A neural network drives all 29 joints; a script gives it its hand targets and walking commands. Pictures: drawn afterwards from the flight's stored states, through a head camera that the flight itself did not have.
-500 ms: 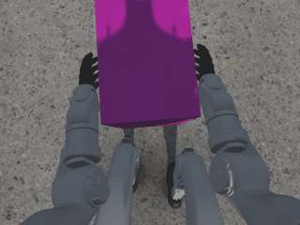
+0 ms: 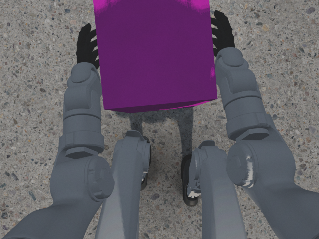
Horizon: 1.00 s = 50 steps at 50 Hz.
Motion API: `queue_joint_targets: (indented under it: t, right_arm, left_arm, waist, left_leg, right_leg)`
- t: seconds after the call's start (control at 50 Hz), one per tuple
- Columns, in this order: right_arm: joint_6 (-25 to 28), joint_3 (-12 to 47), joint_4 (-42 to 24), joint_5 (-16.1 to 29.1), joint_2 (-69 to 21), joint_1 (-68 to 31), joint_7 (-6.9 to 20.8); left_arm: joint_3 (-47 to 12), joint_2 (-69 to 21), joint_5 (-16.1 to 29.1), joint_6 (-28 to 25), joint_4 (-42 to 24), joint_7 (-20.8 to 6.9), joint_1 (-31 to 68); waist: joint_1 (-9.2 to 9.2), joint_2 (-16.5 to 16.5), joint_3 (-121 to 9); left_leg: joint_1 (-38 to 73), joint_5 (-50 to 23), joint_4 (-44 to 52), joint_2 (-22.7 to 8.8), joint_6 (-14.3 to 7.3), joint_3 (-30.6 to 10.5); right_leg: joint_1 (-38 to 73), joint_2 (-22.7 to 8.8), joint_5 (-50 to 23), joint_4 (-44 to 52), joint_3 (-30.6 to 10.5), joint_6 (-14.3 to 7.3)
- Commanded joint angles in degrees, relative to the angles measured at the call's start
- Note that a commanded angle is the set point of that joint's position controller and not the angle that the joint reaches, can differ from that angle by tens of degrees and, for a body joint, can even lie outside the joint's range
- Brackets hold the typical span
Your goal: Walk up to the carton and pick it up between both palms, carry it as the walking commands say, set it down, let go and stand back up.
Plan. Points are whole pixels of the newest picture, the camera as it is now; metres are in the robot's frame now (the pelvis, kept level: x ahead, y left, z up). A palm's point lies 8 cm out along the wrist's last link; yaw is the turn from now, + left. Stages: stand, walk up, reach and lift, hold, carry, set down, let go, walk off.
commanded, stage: set down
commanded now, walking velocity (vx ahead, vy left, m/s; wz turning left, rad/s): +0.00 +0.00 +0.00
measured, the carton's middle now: (155, 51) +0.52 +0.08 -0.17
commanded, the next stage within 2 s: none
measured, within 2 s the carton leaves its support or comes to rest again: rests again in 1.38 s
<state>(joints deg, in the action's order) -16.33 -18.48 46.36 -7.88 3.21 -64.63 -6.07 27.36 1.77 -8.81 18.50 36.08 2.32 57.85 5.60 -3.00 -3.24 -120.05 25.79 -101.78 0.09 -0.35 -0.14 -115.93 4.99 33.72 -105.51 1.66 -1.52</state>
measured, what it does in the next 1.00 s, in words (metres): lowers itself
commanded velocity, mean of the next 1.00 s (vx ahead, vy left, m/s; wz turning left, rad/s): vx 0.00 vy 0.00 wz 0.00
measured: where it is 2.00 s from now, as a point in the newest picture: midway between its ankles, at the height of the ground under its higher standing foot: (165, 181)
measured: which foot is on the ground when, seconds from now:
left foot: down 0.00-1.00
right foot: down 0.00-1.00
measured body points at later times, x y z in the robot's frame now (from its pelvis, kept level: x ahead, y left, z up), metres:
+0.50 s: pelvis -0.01 +0.00 -0.06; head +0.33 +0.03 +0.24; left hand +0.49 +0.23 -0.19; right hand +0.55 -0.06 -0.20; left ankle +0.12 +0.12 -0.44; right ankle +0.08 -0.10 -0.44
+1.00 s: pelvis -0.01 +0.01 -0.10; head +0.35 +0.03 +0.18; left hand +0.51 +0.24 -0.25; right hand +0.56 -0.06 -0.25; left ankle +0.12 +0.12 -0.44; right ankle +0.08 -0.10 -0.44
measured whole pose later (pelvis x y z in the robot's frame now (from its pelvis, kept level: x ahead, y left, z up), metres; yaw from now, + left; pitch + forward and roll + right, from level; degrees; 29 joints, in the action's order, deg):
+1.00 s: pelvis -0.01 +0.01 -0.10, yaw +0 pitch +41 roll +0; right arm -13.8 -9.5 55.4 0.3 12.0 -80.1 -9.5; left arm 20.3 10.6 0.0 15.6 47.0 6.3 74.2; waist 7.0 -2.3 12.7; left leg -132.8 28.0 -120.1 0.6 -0.8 1.1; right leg -128.3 5.5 37.4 -125.0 1.3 -0.5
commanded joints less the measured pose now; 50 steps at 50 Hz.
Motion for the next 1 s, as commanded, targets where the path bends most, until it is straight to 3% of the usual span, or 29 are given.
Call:
queue_joint_targets:
  t: [0.0,0.7,0.86,0.98]
  right_arm:
    - [2.6,24.5,-4.1,5.9,-55.5,-36.2,11.0]
    - [5.0,26.8,-0.6,12.1,-47.1,-49.1,10.5]
    - [6.3,28.6,-4.2,14.2,-45.8,-52.5,10.2]
    - [5.9,27.8,-2.2,13.8,-46.0,-51.8,11.2]
  left_arm:
    - [-29.7,-49.7,7.3,-2.4,-3.8,-11.3,41.1]
    - [-29.5,-41.1,12.4,-5.1,-0.3,-12.0,54.2]
    - [-32.6,-44.5,16.8,-5.6,0.1,-12.1,55.1]
    - [-31.2,-44.5,15.7,-5.3,1.8,-12.4,54.3]
  waist:
    - [3.49,0.0,-65.3]
    - [5.26,-1.7,-61.8]
    - [3.29,-1.4,-65.6]
    - [3.77,-1.4,-59.8]
  left_leg:
    - [45.1,-20.0,4.4,8.0,1.7,1.2]
    - [38.1,-23.0,-10.2,5.7,1.1,2.3]
    - [41.7,-27.5,-13.1,5.8,1.2,1.9]
    - [38.7,-24.4,-13.2,5.9,0.9,2.2]
  right_leg:
    - [21.4,7.6,-13.8,9.2,-1.5,1.5]
    - [14.0,6.1,-15.4,-5.8,-1.2,1.2]
    - [14.6,6.0,-18.0,-8.4,-0.4,1.1]
    - [12.0,6.0,-15.0,-8.9,-0.4,0.8]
